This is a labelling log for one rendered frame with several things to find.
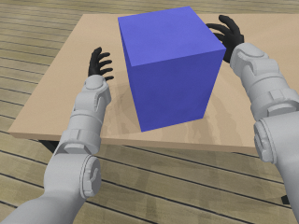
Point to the table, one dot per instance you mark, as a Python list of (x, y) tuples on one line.
[(228, 123)]

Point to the right robot forearm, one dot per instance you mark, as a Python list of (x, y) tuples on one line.
[(266, 87)]

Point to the left robot forearm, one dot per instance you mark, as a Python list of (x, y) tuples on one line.
[(82, 135)]

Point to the left robot hand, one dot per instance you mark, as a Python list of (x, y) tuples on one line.
[(95, 66)]

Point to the carton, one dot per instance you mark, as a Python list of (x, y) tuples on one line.
[(172, 60)]

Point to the right robot upper arm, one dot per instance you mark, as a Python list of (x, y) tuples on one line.
[(277, 141)]

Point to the right robot hand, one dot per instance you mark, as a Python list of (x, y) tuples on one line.
[(230, 37)]

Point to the left robot upper arm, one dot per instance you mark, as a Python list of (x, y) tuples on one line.
[(70, 180)]

